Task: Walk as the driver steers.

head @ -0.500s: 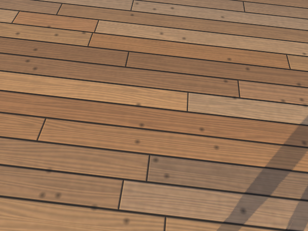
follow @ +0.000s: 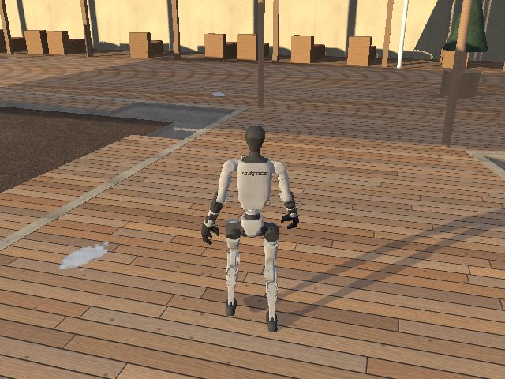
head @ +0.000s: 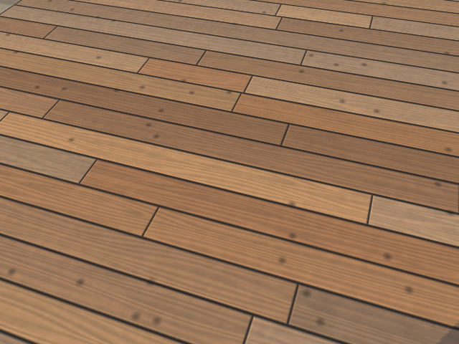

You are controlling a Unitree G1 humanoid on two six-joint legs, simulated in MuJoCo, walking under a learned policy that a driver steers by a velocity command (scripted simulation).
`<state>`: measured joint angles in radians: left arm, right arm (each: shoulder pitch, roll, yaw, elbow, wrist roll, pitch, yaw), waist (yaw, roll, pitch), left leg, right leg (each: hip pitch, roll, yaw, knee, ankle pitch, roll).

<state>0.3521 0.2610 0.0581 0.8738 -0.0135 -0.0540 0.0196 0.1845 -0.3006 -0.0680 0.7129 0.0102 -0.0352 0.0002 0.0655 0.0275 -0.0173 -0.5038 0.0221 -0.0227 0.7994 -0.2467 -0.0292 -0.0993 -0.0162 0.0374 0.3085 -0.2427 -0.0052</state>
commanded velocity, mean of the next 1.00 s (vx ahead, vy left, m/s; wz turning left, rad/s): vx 0.47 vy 0.00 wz -0.36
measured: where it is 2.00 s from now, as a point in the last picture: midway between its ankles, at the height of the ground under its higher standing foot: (298, 279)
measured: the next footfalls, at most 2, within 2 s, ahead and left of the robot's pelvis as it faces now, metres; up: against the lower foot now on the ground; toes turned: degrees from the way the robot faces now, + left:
left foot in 0.14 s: +0.14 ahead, +0.15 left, +0.00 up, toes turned +1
right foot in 0.64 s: +0.46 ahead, -0.09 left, +0.00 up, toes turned -15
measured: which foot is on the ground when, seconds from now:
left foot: up 0.00-0.12, down 0.14-0.66, up 0.68-1.00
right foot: down 0.00-0.14, up 0.16-0.62, down 0.64-1.00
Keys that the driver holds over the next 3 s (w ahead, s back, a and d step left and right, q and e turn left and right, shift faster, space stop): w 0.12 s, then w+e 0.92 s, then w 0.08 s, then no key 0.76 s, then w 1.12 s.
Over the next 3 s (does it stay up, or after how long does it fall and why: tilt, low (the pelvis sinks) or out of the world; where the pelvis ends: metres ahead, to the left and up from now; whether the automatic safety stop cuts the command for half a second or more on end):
stays up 1.10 -0.35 -0.02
